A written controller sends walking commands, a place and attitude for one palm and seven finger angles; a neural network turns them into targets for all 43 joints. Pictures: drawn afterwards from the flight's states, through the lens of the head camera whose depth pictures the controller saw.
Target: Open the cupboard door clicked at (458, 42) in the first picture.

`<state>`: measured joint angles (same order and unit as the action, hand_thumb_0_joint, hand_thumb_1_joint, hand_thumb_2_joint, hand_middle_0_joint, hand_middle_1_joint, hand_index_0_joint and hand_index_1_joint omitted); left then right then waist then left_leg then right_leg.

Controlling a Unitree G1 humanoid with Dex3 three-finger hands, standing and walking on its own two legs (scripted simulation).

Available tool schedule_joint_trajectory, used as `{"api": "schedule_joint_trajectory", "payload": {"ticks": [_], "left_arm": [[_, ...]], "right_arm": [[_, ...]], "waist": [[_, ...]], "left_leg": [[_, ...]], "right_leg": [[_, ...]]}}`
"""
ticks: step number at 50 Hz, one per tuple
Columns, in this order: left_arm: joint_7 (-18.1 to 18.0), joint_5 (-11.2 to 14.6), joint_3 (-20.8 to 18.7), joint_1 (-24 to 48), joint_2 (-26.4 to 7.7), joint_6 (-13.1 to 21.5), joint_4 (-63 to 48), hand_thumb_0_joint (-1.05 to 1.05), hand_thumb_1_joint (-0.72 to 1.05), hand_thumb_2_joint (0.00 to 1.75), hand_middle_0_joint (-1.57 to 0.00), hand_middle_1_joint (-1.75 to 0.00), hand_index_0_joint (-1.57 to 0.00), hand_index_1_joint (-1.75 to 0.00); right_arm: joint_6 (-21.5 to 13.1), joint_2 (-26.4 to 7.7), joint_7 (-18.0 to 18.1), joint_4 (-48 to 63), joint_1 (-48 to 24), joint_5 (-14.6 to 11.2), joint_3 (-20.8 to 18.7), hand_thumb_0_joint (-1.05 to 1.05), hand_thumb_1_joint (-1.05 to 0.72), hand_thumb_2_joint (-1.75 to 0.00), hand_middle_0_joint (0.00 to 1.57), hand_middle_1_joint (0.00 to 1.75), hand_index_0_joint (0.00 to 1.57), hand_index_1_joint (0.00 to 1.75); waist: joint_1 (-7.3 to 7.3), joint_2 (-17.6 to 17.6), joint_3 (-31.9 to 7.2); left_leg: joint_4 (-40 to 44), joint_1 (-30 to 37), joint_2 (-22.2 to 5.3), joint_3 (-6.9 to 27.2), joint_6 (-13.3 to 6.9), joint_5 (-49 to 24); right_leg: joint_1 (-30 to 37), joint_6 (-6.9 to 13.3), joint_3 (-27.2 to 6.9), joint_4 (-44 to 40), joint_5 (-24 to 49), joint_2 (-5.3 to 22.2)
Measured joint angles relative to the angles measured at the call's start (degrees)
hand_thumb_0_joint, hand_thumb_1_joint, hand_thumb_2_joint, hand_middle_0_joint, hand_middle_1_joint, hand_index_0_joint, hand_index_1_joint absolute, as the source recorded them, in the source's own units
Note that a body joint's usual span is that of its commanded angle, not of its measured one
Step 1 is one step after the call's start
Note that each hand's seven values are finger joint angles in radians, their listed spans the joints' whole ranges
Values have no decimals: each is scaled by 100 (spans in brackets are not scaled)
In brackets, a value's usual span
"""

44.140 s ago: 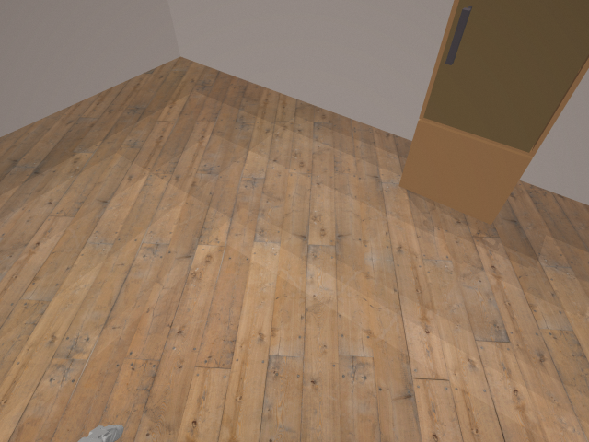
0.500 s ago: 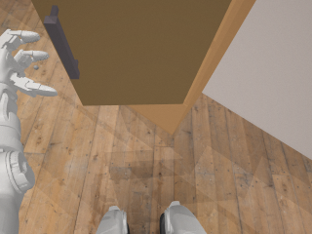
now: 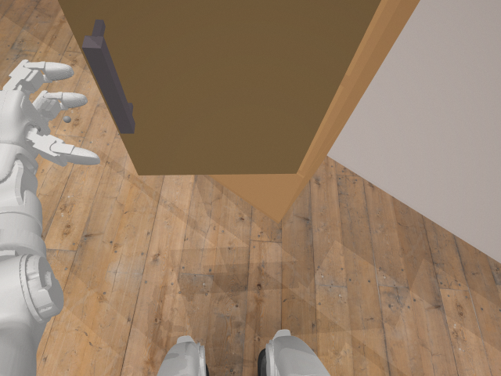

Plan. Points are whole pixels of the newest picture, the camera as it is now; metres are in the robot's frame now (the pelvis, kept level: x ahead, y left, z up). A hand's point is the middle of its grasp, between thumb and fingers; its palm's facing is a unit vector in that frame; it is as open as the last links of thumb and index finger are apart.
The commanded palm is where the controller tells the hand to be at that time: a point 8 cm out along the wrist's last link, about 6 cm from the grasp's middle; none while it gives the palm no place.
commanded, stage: move the hooked fingers beside the handle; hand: left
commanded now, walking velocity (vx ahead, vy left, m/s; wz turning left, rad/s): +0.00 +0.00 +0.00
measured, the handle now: (115, 82) +0.56 +0.19 +0.07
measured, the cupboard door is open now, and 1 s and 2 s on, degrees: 39 39 39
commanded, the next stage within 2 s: slide the fingers in behind the handle in 0.50 s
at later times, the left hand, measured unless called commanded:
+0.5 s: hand (67, 114) +0.49 +0.24 +0.07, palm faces +0.00 -1.00 -0.02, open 14.0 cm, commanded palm +0.48 +0.29 +0.07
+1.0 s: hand (83, 115) +0.50 +0.23 +0.07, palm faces +0.00 -1.00 -0.01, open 14.0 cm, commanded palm +0.48 +0.26 +0.07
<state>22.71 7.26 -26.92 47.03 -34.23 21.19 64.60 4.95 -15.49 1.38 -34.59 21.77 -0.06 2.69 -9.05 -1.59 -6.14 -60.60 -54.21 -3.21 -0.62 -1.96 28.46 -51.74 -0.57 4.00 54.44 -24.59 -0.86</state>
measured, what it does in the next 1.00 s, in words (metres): stands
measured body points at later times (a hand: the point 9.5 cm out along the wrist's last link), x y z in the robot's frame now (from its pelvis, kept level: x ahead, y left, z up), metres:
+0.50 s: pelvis -0.01 -0.01 -0.01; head +0.14 +0.02 +0.42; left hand +0.48 +0.30 +0.08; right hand +0.00 -0.29 -0.11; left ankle +0.00 +0.09 -0.67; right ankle +0.01 -0.13 -0.67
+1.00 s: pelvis +0.00 +0.00 +0.00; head +0.14 +0.02 +0.42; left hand +0.49 +0.28 +0.07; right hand +0.01 -0.27 -0.11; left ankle +0.00 +0.09 -0.67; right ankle +0.01 -0.13 -0.67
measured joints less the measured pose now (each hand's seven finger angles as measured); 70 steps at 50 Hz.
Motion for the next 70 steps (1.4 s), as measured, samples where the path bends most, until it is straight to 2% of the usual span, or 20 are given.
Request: {"api": "schedule_joint_trajectory", "payload": {"ticks": [6,14,22,29,33,43,47,53,59,64,70], "left_arm": [[15,-23,-21,89,-120,103,74,-2,-50,30,-30,-120,-30,-120],[259,43,5,209,-331,-48,392,-2,-50,30,-30,-120,-30,-120],[259,7,-42,462,-398,83,348,-2,-50,30,-30,-120,-30,-120],[243,-75,-71,482,-465,-138,378,-2,-50,30,-30,-120,-30,-120],[185,-73,-146,381,-464,-125,299,-2,-50,30,-30,-120,-30,-120],[106,22,45,249,-144,-110,183,-2,-50,30,-30,-120,-30,-120],[-32,-45,83,238,-51,-106,184,-2,-50,30,-30,-120,-30,-120],[-215,-40,179,157,161,84,-62,-2,-50,30,-30,-120,-30,-120],[-347,-45,382,154,375,-16,-88,-2,-50,30,-30,-120,-30,-120],[-551,-75,446,150,566,48,-86,-2,-50,30,-30,-120,-30,-120],[-740,-163,427,171,634,142,-44,-2,-50,30,-30,-120,-30,-120]], "right_arm": [[-37,-6,25,-17,-69,-13,14,0,-90,-90,21,30,20,30],[-59,-76,92,-12,-64,-55,44,0,-90,-90,21,30,20,30],[-148,-117,131,-111,-84,-31,27,0,-90,-90,21,30,20,30],[-117,-109,125,-66,-15,-33,37,0,-90,-90,21,30,20,30],[-106,-76,100,-40,44,-28,45,0,-90,-90,21,30,20,30],[-55,-4,24,-90,93,-18,28,0,-90,-90,21,30,20,30],[-80,9,15,-51,56,-2,14,0,-90,-90,21,30,20,30],[-93,24,-22,-65,4,22,-41,0,-90,-90,21,30,20,30],[-68,31,-51,-92,-10,23,-67,0,-90,-90,21,30,20,30],[-86,55,-77,-102,-6,39,-73,0,-90,-90,21,30,20,30],[-101,84,-106,-90,-8,47,-75,0,-90,-90,21,30,20,30]], "waist": [[8,-5,37],[8,-8,61],[-47,37,96],[-114,4,91],[-118,-7,77],[-56,-25,0],[-73,-12,0],[-32,-8,-2],[5,-54,-21],[15,-73,-41],[-13,-66,-36]], "left_leg": [[-45,-18,-15,23,32,-3],[-46,-62,-15,48,54,-42],[-207,-325,-30,99,81,-27],[-183,-341,-49,71,72,-21],[-146,-303,-63,34,65,-12],[-61,-154,-34,18,42,14],[-71,-144,-22,24,37,25],[-78,-129,-13,17,35,38],[-33,-64,17,20,31,25],[-5,-17,27,5,41,15],[-14,-7,18,-15,70,7]], "right_leg": [[-25,34,19,67,-14,-14],[-77,63,42,100,-2,-15],[-321,91,87,248,-23,-28],[-349,82,56,215,-9,-48],[-328,72,18,178,-1,-63],[-176,44,1,92,-27,-41],[-161,37,5,99,-40,-30],[-146,29,-4,105,-51,-22],[-82,24,-1,82,-58,4],[-59,33,-17,97,-68,14],[-90,66,-37,169,-88,7]]}}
